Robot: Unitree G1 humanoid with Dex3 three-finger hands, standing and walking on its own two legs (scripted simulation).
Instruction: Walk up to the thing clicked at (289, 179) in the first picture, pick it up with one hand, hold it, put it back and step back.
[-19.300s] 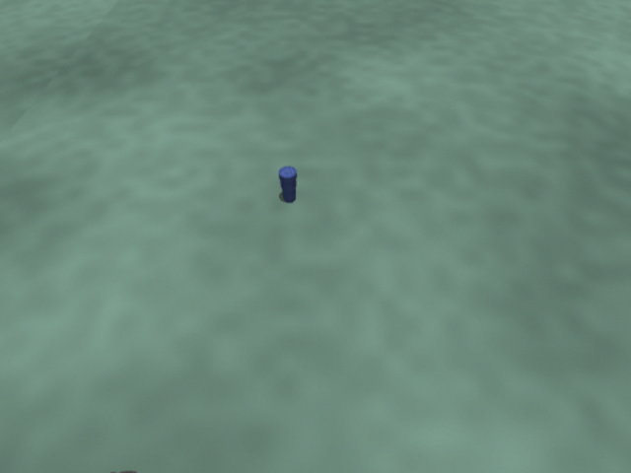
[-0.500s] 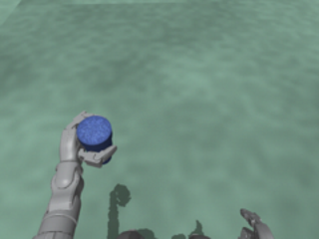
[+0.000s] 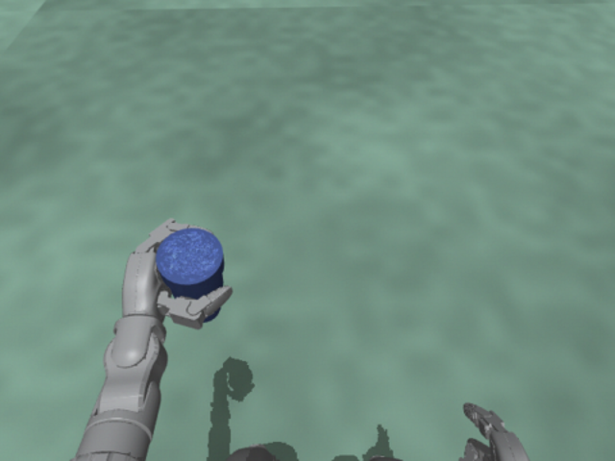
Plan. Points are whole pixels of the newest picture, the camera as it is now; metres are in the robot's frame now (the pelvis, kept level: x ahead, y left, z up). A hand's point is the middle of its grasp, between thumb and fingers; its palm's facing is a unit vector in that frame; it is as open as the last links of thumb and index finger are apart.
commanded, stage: hold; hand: left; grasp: from the side
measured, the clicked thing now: (197, 284) +0.33 +0.17 +0.02
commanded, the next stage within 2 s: crouch in 1.18 s
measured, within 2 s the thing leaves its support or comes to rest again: neither
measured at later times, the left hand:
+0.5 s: hand (201, 279) +0.33 +0.16 +0.04, palm faces +0.09 -1.00 -0.01, open 9.7 cm
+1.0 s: hand (200, 279) +0.32 +0.16 +0.04, palm faces +0.09 -1.00 -0.01, open 9.7 cm
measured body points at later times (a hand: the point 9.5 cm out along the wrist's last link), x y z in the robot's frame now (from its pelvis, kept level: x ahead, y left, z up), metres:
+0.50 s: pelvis +0.00 -0.01 +0.00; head +0.04 +0.00 +0.45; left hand +0.32 +0.21 +0.04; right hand +0.13 -0.25 -0.11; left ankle +0.02 +0.11 -0.71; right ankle -0.01 -0.13 -0.71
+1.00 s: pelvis -0.01 -0.01 +0.00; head +0.03 +0.00 +0.45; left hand +0.31 +0.21 +0.05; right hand +0.12 -0.25 -0.11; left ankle +0.02 +0.11 -0.71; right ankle -0.01 -0.13 -0.71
